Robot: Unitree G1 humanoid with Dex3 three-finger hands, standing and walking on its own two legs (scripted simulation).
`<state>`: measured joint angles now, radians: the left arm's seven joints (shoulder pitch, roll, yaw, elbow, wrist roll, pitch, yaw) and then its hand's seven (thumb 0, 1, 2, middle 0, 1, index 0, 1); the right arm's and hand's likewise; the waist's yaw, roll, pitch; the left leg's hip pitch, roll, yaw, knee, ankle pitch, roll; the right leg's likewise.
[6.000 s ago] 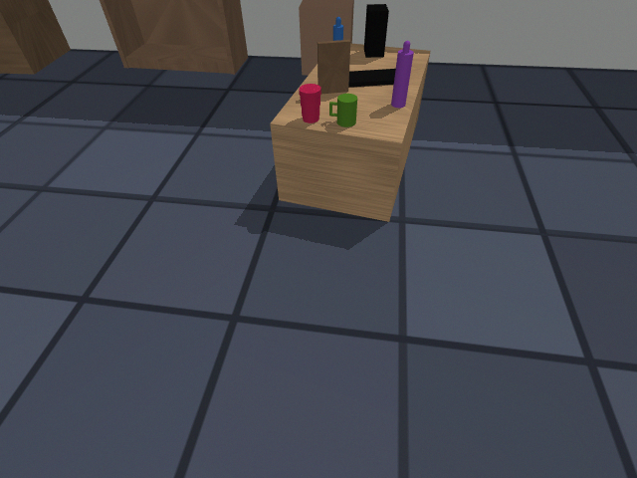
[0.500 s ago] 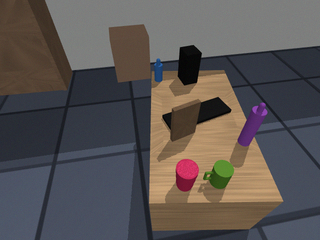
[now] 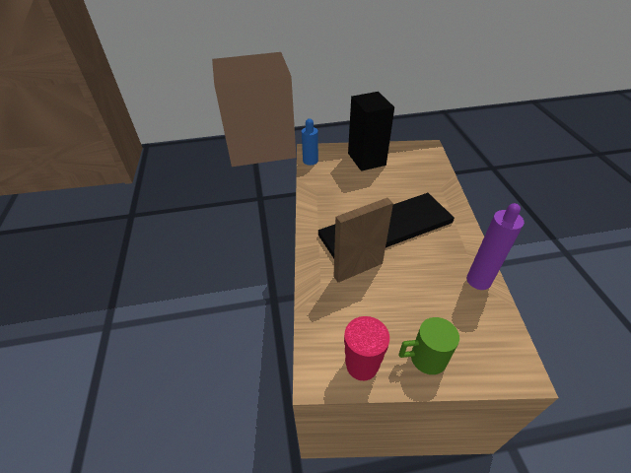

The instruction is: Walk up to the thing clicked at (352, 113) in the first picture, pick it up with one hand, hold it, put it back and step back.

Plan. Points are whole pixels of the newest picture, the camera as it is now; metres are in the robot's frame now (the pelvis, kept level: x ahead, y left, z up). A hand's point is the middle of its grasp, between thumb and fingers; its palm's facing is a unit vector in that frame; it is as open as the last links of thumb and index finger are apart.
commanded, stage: stand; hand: right
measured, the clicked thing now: (426, 347) +0.47 -0.22 -0.30
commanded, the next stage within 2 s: none
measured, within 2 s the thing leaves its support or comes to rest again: neither
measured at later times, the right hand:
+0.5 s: hand out of the picture +0.08 -0.25 -0.16, palm faces -0.04 +0.95 -0.32, open 7.4 cm
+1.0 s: hand out of the picture +0.09 -0.25 -0.16, palm faces -0.06 +0.95 -0.32, open 7.4 cm
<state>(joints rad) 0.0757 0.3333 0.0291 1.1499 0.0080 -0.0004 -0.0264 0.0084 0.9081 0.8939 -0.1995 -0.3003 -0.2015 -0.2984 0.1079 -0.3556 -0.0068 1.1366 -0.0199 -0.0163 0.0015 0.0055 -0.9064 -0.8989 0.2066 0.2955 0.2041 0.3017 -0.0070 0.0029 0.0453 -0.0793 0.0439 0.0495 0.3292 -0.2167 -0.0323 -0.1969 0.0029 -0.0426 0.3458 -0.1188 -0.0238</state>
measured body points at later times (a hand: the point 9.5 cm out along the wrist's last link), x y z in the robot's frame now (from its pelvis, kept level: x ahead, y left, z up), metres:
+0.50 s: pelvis +0.01 +0.00 +0.00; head +0.02 -0.01 +0.45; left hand +0.09 +0.30 -0.13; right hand +0.08 -0.30 -0.14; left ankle -0.02 +0.14 -0.75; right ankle +0.04 -0.10 -0.75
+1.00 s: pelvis +0.02 -0.01 +0.00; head +0.03 -0.02 +0.45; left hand +0.09 +0.30 -0.13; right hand +0.09 -0.30 -0.14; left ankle -0.02 +0.14 -0.75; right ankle +0.04 -0.10 -0.75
